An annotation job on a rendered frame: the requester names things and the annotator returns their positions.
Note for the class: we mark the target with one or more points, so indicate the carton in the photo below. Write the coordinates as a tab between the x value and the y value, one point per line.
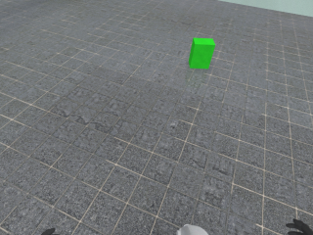
201	53

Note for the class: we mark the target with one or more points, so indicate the right robot hand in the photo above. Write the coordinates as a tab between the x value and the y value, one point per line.
301	226

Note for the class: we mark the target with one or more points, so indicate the right robot thigh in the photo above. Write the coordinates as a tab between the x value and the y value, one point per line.
191	230

